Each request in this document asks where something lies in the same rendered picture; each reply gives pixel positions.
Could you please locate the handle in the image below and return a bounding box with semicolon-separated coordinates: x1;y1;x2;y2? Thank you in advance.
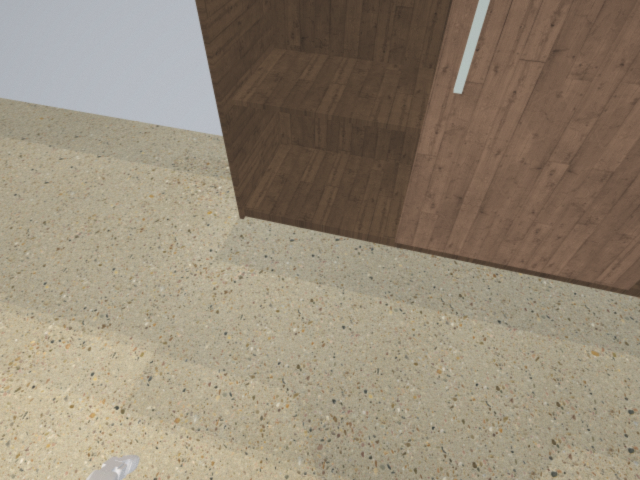
453;0;490;94

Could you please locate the left robot hand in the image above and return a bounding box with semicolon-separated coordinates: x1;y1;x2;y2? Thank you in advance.
86;455;140;480

